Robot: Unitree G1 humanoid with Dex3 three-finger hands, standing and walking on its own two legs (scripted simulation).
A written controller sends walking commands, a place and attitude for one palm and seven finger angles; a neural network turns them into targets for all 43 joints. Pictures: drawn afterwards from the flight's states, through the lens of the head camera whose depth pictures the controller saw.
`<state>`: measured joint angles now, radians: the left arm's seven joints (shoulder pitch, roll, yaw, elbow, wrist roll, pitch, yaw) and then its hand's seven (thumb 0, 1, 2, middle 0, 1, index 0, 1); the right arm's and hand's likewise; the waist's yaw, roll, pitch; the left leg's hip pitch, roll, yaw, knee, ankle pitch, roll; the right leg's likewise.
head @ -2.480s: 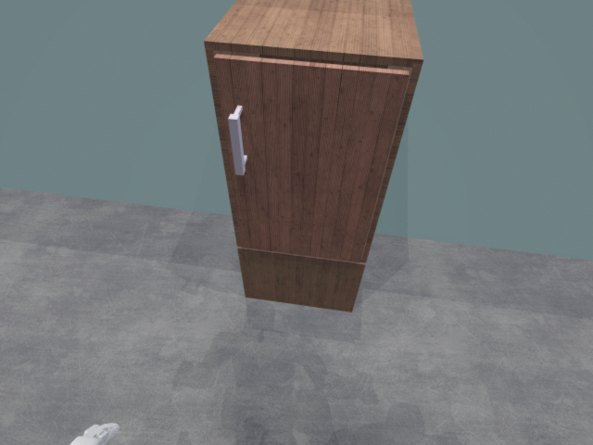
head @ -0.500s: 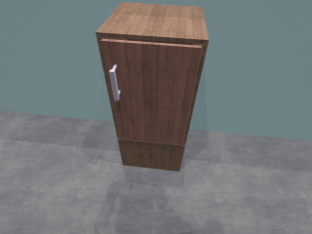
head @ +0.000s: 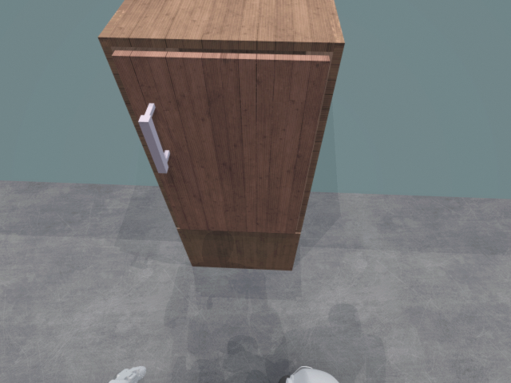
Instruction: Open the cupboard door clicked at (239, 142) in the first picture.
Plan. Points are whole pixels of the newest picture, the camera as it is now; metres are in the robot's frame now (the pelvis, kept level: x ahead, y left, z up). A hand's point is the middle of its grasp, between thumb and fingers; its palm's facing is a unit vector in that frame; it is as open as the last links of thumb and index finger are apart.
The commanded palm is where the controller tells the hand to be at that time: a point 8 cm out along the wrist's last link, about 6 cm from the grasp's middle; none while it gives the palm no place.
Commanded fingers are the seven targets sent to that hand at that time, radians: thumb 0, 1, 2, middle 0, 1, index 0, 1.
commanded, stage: come to a stop and stand still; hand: left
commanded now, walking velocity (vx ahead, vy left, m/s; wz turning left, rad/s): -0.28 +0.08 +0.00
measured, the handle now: (157, 140) +0.56 +0.21 +0.02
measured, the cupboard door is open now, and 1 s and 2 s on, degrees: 0 0 0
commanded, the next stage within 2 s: look again from close up in 1.18 s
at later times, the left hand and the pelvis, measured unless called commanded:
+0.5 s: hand out of the picture -0.02 +0.25 -0.17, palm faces +0.11 -0.98 -0.18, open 7.4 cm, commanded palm none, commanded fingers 0.00 0.90 0.90 -0.20 -0.30 -0.20 -0.30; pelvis -0.03 +0.06 +0.02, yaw +1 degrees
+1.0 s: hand out of the picture -0.06 +0.22 -0.15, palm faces +0.01 -0.98 -0.18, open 7.3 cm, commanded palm none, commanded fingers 0.00 0.90 0.90 -0.20 -0.30 -0.20 -0.30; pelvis -0.06 +0.05 +0.02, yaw -1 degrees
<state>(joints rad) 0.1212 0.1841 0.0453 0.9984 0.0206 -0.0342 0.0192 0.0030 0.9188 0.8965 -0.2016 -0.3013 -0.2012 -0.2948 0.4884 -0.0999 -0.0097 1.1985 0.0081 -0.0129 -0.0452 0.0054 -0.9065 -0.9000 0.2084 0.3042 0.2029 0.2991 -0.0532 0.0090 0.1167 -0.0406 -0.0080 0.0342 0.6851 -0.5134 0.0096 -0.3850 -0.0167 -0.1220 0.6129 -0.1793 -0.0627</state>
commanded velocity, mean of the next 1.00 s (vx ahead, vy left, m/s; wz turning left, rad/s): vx -0.03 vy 0.02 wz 0.00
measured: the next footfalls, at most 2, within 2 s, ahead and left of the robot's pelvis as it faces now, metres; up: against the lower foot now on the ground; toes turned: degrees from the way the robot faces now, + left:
left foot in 0.36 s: +0.04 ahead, +0.11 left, +0.00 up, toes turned +2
right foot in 0.70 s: -0.04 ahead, -0.06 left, +0.00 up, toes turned -2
